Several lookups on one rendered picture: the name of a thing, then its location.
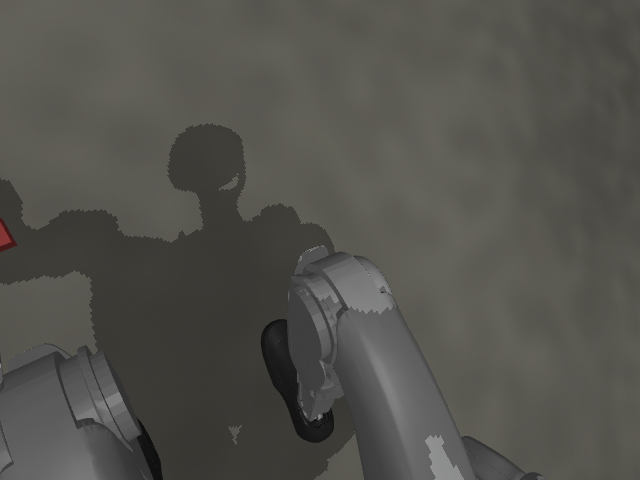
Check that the left robot foot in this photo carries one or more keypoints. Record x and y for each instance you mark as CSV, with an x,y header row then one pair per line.
x,y
150,453

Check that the small box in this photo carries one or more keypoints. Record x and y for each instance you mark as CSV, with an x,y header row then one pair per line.
x,y
6,239

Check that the right robot hand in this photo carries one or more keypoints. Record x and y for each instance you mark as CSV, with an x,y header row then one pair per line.
x,y
488,464

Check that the right robot foot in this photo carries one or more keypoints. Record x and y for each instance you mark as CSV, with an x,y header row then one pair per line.
x,y
274,345

